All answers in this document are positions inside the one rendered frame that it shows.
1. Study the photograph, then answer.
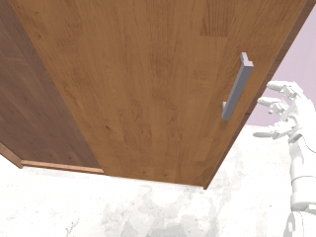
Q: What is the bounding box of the right robot hand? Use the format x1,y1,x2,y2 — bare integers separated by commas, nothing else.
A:
253,81,316,140

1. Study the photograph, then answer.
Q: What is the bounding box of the right robot upper arm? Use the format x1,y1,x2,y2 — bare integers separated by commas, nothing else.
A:
282,210,316,237

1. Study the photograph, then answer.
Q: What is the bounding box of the handle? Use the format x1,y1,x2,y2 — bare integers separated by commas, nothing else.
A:
221,52,254,120

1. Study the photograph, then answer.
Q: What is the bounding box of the robot right forearm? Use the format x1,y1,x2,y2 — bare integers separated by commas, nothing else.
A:
287,128,316,215

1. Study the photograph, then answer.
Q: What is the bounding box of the left robot hand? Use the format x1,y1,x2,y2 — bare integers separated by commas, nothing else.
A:
51,217,80,237

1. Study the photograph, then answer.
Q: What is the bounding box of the wardrobe door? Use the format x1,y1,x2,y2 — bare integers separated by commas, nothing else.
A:
8,0,305,187
0,0,102,169

